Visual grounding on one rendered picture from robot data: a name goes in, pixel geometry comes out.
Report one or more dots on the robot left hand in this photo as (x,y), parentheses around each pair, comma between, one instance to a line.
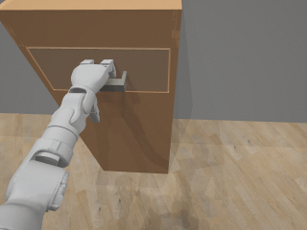
(93,76)

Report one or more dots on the robot left forearm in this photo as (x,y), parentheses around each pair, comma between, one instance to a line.
(55,147)

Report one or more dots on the left robot upper arm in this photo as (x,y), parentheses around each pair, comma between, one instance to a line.
(39,188)

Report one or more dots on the handle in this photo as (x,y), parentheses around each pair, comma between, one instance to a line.
(115,85)

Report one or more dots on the drawer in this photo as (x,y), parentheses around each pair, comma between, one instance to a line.
(147,68)

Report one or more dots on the cabinet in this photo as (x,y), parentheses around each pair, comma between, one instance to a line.
(135,128)

